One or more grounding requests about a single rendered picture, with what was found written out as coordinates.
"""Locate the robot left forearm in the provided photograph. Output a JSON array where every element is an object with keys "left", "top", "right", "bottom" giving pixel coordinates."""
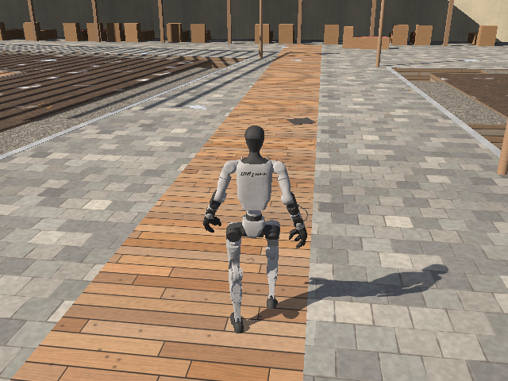
[{"left": 205, "top": 190, "right": 221, "bottom": 219}]

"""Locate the robot right hand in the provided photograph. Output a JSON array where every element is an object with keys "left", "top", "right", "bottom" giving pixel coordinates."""
[{"left": 289, "top": 226, "right": 307, "bottom": 248}]

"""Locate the right robot shin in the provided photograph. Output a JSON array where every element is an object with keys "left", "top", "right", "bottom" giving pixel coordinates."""
[{"left": 267, "top": 246, "right": 279, "bottom": 299}]

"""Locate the robot left upper arm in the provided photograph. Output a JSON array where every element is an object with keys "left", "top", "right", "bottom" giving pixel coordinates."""
[{"left": 214, "top": 160, "right": 238, "bottom": 203}]

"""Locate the left robot shin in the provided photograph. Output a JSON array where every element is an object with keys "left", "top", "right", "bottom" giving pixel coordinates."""
[{"left": 229, "top": 268, "right": 242, "bottom": 323}]

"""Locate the robot right upper arm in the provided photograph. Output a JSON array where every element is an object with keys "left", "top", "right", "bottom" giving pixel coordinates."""
[{"left": 271, "top": 160, "right": 294, "bottom": 205}]

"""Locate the robot shin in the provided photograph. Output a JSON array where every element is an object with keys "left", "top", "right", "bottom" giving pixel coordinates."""
[
  {"left": 267, "top": 246, "right": 279, "bottom": 299},
  {"left": 229, "top": 268, "right": 242, "bottom": 323}
]

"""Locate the robot right forearm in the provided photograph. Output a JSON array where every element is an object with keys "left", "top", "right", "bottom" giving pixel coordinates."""
[{"left": 287, "top": 192, "right": 305, "bottom": 230}]

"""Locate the robot left hand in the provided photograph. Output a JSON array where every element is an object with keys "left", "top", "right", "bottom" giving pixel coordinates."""
[{"left": 203, "top": 216, "right": 221, "bottom": 233}]

